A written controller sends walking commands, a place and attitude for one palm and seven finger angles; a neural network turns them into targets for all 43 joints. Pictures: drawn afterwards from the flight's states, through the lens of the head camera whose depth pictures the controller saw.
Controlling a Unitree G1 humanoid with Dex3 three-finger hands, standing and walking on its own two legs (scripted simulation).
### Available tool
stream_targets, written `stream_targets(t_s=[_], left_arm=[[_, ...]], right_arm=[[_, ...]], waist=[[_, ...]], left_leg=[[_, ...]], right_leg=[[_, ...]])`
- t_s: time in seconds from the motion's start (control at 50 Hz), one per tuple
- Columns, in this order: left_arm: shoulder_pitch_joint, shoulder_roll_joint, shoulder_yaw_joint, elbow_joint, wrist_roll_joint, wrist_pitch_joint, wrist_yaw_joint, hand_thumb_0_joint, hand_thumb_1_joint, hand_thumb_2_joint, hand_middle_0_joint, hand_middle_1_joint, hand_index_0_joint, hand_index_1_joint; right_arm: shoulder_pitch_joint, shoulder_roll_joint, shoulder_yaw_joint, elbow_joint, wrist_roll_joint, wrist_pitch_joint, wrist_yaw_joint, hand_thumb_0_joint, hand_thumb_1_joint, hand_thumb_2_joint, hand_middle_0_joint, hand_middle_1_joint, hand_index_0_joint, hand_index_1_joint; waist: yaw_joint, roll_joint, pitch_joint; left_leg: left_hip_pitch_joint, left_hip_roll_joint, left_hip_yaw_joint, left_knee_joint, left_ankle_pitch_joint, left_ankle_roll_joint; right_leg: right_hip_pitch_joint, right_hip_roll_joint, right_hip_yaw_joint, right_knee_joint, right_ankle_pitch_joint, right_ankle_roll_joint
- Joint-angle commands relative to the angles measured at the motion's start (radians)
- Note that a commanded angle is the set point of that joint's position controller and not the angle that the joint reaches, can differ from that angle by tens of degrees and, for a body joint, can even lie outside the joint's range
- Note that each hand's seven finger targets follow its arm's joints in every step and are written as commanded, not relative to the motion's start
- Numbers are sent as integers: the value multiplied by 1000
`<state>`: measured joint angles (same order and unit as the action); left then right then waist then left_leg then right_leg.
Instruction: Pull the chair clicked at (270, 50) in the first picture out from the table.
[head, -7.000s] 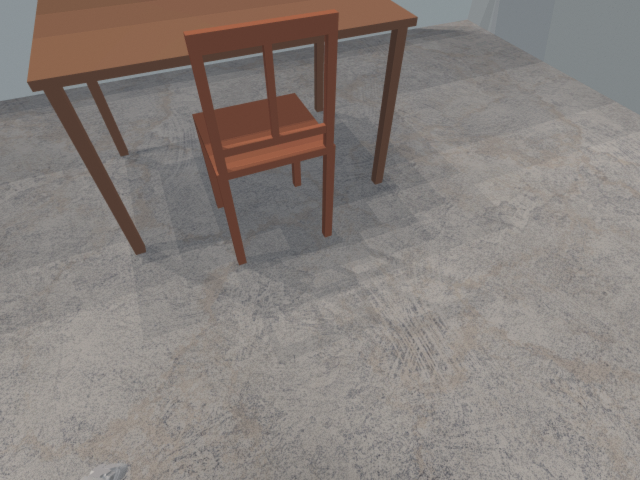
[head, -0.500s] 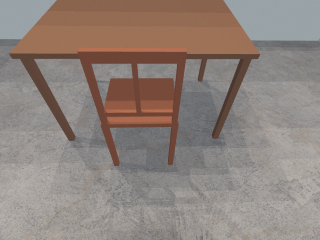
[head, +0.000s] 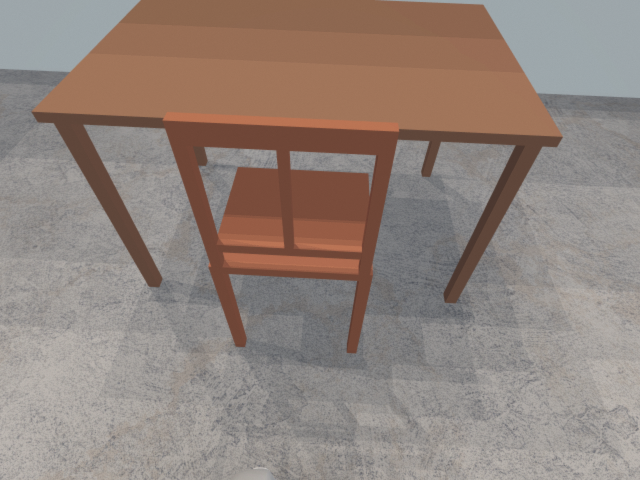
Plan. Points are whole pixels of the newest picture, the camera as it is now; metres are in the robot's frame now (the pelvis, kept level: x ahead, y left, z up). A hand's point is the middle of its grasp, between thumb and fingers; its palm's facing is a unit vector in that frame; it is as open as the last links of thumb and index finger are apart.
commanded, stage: take the last steps up to it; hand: left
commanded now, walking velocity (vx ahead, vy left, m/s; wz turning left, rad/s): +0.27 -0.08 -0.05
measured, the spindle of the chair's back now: (286, 202) +0.63 +0.13 -0.09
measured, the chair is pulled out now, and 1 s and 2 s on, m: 0.00 0.00 0.00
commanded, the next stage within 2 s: come to a stop and stand still in 0.38 s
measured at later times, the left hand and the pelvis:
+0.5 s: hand (239, 397) +0.26 +0.16 -0.17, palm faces -0.05 -0.97 -0.24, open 7.4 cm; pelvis +0.16 -0.03 -0.01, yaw -3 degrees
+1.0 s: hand (214, 419) +0.23 +0.19 -0.19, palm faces +0.03 -0.98 -0.21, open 7.4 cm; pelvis +0.18 +0.00 +0.00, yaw -3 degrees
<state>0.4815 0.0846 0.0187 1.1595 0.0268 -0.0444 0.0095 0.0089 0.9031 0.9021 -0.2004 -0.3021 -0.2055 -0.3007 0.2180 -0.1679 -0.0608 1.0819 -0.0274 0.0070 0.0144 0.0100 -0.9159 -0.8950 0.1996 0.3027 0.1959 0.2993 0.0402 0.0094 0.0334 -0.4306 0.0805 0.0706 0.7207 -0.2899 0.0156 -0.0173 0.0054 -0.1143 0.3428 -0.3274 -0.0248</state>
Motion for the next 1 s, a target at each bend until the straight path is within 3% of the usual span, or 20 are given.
stream_targets(t_s=[0.0,0.02,0.04,0.06,0.12,0.2,0.36,0.42,0.44,0.46,0.48,0.5,0.54,0.58,0.68,0.82,0.86,0.9,0.92,0.98], left_arm=[[5,152,37,-24,-10,-12,9,0,900,900,-200,-300,-200,-300],[25,111,32,-35,-16,-12,3,0,900,900,-200,-300,-200,-300],[16,78,23,-66,-18,-16,-4,0,900,900,-200,-300,-200,-300],[-44,121,31,-85,-6,-7,0,0,900,900,-200,-300,-200,-300],[-117,102,40,-90,5,10,-18,0,900,900,-200,-300,-200,-300],[-68,76,37,-87,2,34,-24,0,900,900,-200,-300,-200,-300],[-262,119,40,-177,-2,33,-27,0,900,900,-200,-300,-200,-300],[-166,149,48,-144,-1,14,-24,0,900,900,-200,-300,-200,-300],[-79,202,59,-117,1,1,-18,0,900,900,-200,-300,-200,-300],[2,285,77,-93,5,-12,-7,0,900,900,-200,-300,-200,-300],[28,325,72,-103,-12,-9,-1,0,900,900,-200,-300,-200,-300],[-45,309,64,-109,-14,-12,4,0,900,900,-200,-300,-200,-300],[-206,233,42,-138,-11,-7,19,0,900,900,-200,-300,-200,-300],[-260,232,42,-152,-5,7,32,0,900,900,-200,-300,-200,-300],[-250,255,60,-162,-1,44,40,0,900,900,-200,-300,-200,-300],[-290,271,70,-193,6,60,40,0,900,900,-200,-300,-200,-300],[-290,243,61,-190,-5,68,35,0,900,900,-200,-300,-200,-300],[-229,149,40,-201,-18,78,29,0,900,900,-200,-300,-200,-300],[-247,174,41,-186,-10,90,34,0,900,900,-200,-300,-200,-300],[-183,178,44,-123,-6,85,14,0,900,900,-200,-300,-200,-300]], right_arm=[[115,-46,2,-24,-1,-68,-18,0,-900,-900,200,300,200,300],[239,-137,-17,6,-9,-77,-30,0,-900,-900,200,300,200,300],[339,-230,-37,22,-7,-73,-40,0,-900,-900,200,300,200,300],[322,-226,-35,26,-1,-63,-48,0,-900,-900,200,300,200,300],[143,-99,-9,-29,1,-71,-52,0,-900,-900,200,300,200,300],[94,-88,3,-48,7,-85,-47,0,-900,-900,200,300,200,300],[125,-141,-20,-41,-7,-60,-37,0,-900,-900,200,300,200,300],[122,-135,-15,-31,-5,-49,-34,0,-900,-900,200,300,200,300],[134,-109,-8,-26,3,-52,-30,0,-900,-900,200,300,200,300],[172,-39,5,-35,12,-58,-24,0,-900,-900,200,300,200,300],[157,-45,10,-60,21,-45,-34,0,-900,-900,200,300,200,300],[143,-42,12,-49,21,-34,-41,0,-900,-900,200,300,200,300],[145,-36,19,-17,22,-25,-46,0,-900,-900,200,300,200,300],[148,-16,20,-3,31,-5,-49,0,-900,-900,200,300,200,300],[84,-39,3,-42,21,39,-41,0,-900,-900,200,300,200,300],[66,-44,-3,-86,20,29,-32,0,-900,-900,200,300,200,300],[118,-54,4,-70,17,12,-32,0,-900,-900,200,300,200,300],[55,-172,-6,-115,4,-6,-35,0,-900,-900,200,300,200,300],[3,-163,-3,-122,2,-9,-46,0,-900,-900,200,300,200,300],[-76,-127,17,-115,5,-14,-61,0,-900,-900,200,300,200,300]], waist=[[-98,-78,-7],[-141,94,-91],[-151,270,-141],[-158,192,-118],[-78,73,86],[-16,98,62],[-57,113,85],[-10,60,26],[30,-31,-31],[43,-246,-121],[41,-228,-138],[20,-255,-158],[-33,-129,-107],[-47,-71,-105],[-20,-130,-64],[-45,-199,-83],[-72,-131,-85],[-37,257,-34],[-48,251,-10],[-5,118,4]], left_leg=[[323,-61,56,-251,79,31],[540,118,-178,-316,66,90],[649,358,-503,-437,128,193],[565,388,-526,-487,24,226],[283,294,-322,-549,4,187],[207,196,-99,-551,213,150],[263,206,-63,-472,255,143],[225,151,-25,-295,252,88],[151,93,19,-123,210,52],[-17,-22,94,130,-55,9],[-36,-64,23,312,-360,-3],[3,-37,-68,360,-340,-6],[43,-4,-86,324,-243,-33],[94,-19,-68,213,-222,-47],[67,-55,-49,199,-170,-63],[180,-61,-36,-53,-56,-55],[330,-43,-35,-300,127,-43],[206,246,-372,-490,240,81],[101,266,-418,-553,140,116],[151,191,-300,-527,80,123]], right_leg=[[-172,-162,109,160,380,-96],[-341,-91,62,410,237,-51],[-544,0,-1,666,-204,-9],[-580,-25,86,810,-248,-24],[-597,-123,123,844,-52,-7],[-493,-126,81,685,57,29],[-419,-93,15,345,83,26],[-190,-35,-37,174,172,11],[-25,-82,39,122,220,-9],[142,-296,321,64,388,-89],[90,-433,455,-14,621,-184],[6,-413,434,-15,762,-195],[-72,-360,286,25,901,-184],[-119,-340,198,57,968,-170],[-165,-351,192,30,823,-186],[-217,-298,181,60,533,-140],[-297,-224,144,140,283,-61],[-365,-48,48,341,-155,43],[-321,-40,118,465,-217,47],[-350,-35,164,570,-100,42]])
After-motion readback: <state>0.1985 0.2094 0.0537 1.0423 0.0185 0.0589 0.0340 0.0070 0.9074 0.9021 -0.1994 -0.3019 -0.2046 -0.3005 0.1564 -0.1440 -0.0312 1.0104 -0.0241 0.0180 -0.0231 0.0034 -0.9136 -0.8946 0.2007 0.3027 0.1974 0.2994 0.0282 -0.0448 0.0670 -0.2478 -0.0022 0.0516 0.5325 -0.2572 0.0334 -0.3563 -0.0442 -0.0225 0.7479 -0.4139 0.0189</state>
